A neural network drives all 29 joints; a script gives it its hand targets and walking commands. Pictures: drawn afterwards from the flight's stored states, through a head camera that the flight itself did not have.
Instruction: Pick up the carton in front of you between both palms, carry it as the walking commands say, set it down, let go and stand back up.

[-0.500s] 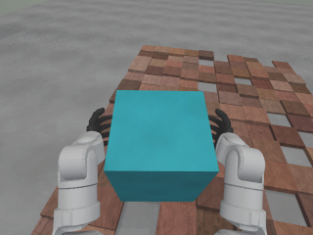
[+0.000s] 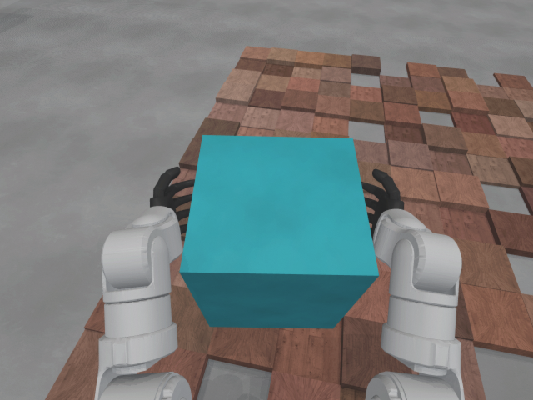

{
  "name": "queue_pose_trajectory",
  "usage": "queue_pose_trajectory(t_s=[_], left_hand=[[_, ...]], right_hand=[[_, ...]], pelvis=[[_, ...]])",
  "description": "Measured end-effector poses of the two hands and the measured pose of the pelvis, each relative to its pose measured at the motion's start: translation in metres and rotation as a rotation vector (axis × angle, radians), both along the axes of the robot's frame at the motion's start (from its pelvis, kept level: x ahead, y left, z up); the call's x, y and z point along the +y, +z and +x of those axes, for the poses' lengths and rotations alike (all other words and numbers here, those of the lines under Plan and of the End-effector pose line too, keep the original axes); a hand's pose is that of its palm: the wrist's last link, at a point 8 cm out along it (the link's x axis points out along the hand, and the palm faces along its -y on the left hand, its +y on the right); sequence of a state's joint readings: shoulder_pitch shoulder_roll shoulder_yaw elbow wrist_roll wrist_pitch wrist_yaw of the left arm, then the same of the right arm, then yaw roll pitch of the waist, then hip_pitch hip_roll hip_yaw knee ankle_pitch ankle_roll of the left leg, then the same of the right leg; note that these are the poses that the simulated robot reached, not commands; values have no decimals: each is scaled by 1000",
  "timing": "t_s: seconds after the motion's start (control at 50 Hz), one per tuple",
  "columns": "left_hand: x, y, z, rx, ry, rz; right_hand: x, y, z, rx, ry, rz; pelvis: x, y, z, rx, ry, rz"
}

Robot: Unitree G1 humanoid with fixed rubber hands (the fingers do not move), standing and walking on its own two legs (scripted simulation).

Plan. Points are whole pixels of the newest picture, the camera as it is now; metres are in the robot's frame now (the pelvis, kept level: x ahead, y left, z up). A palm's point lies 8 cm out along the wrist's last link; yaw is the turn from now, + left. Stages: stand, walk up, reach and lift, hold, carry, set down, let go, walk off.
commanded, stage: carry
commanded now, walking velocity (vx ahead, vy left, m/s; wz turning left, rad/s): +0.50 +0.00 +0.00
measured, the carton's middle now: (274, 241) +0.35 -0.01 +0.07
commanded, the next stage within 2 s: none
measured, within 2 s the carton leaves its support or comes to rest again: neither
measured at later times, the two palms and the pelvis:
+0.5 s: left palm (195, 134) +0.61 +0.15 +0.08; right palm (343, 137) +0.60 -0.15 +0.09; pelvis +0.32 +0.02 +0.02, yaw -4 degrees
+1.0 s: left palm (218, 38) +0.93 +0.14 +0.14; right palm (334, 38) +0.95 -0.16 +0.14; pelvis +0.65 -0.03 +0.02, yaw -2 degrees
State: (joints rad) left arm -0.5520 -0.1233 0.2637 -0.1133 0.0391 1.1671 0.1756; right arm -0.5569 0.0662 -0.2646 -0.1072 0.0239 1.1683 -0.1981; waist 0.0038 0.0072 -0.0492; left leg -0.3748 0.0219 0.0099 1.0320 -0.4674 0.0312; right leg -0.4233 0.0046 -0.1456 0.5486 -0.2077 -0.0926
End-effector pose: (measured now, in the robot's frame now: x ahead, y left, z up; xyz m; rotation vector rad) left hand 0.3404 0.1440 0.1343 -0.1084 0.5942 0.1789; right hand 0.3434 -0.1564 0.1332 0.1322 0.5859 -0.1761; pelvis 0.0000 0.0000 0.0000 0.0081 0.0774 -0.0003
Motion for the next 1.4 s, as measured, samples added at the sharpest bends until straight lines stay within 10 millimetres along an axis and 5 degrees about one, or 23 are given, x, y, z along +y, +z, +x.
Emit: queue_pose_trajectory(t_s=[0.2,0.36,0.44,0.56,0.64,0.8,0.96,1.06,1.18,1.28,1.4], left_hand=[[14,-18,89,47,80,-5],[16,-44,194,43,21,-49],[15,-61,238,121,-29,-25],[0,-43,304,137,-135,18],[-13,-17,358,28,-166,23],[-27,-3,457,-78,-82,49],[-9,5,553,-9,57,6],[-10,13,647,-31,-1,13],[-29,-8,771,-15,-127,-12],[-37,-21,852,74,-123,-37],[-30,-34,948,68,-81,-59]], right_hand=[[15,-28,104,44,20,77],[16,-40,192,33,-1,-11],[16,-47,233,110,-11,-45],[1,-35,271,133,-83,-49],[-10,-12,314,26,-114,-54],[-27,-4,440,-84,-31,-38],[-8,5,573,-15,74,5],[-11,11,649,-35,11,-14],[-28,-2,736,-13,-87,-66],[-35,-16,808,73,-127,-38],[-29,-24,918,68,-119,-7]], pelvis=[[-8,14,104,14,-18,7],[9,-1,233,25,-24,3],[18,8,290,27,-50,53],[25,31,361,26,-98,2],[20,31,417,31,-87,-22],[-17,3,543,-43,-8,4],[-31,20,622,17,-29,11],[-25,20,686,4,-36,10],[-7,-5,780,-29,-30,7],[2,6,848,-5,-30,-13],[1,11,941,16,-19,-49]])
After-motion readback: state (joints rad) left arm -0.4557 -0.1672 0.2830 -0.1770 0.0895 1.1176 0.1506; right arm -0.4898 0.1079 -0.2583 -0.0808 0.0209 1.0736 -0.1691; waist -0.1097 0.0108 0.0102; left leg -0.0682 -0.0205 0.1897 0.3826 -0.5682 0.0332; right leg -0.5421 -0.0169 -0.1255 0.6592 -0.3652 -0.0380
